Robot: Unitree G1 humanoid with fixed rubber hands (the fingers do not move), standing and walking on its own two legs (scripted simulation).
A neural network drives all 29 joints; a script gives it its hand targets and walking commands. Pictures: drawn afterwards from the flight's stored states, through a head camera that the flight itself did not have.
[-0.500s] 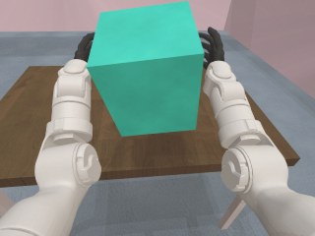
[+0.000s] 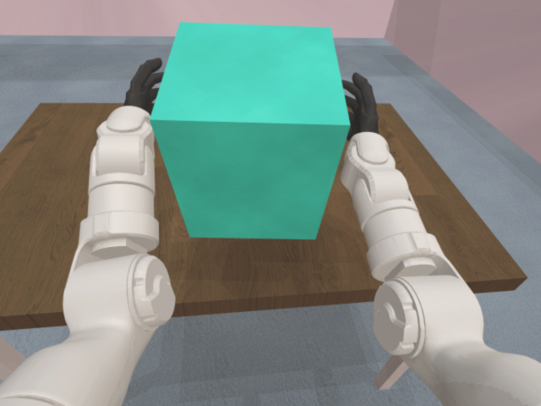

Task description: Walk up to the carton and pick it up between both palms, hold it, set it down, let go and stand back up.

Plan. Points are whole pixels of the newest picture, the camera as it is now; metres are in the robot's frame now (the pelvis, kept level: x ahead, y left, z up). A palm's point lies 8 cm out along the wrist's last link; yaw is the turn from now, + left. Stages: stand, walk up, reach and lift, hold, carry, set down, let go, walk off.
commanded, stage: set down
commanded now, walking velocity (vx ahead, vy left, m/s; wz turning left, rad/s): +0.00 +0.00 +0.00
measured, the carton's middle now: (254, 141) +0.44 -0.03 +0.19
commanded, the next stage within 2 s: none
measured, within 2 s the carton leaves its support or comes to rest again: neither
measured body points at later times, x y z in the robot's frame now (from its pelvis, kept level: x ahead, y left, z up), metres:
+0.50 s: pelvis -0.01 +0.00 +0.00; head -0.03 +0.03 +0.45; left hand +0.46 +0.10 +0.19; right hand +0.39 -0.20 +0.22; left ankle -0.01 +0.06 -0.75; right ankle -0.01 -0.13 -0.75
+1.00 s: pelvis +0.03 +0.01 +0.00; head +0.03 +0.05 +0.45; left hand +0.51 +0.11 +0.19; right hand +0.42 -0.18 +0.18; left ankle -0.01 +0.07 -0.74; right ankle +0.00 -0.13 -0.74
